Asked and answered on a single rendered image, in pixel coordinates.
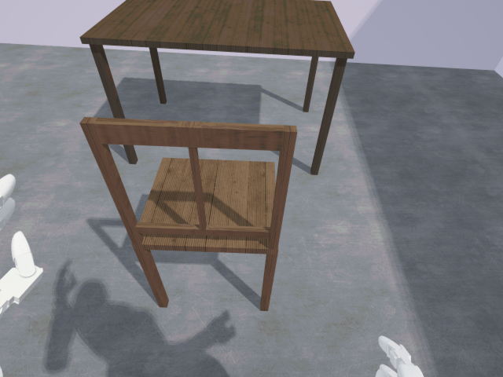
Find robot right hand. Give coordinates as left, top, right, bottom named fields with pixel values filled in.
left=376, top=336, right=424, bottom=377

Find robot left hand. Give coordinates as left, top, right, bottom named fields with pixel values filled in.
left=0, top=174, right=43, bottom=319

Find chair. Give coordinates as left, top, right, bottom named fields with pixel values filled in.
left=80, top=117, right=297, bottom=311

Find table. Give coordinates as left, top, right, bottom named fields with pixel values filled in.
left=80, top=0, right=355, bottom=175

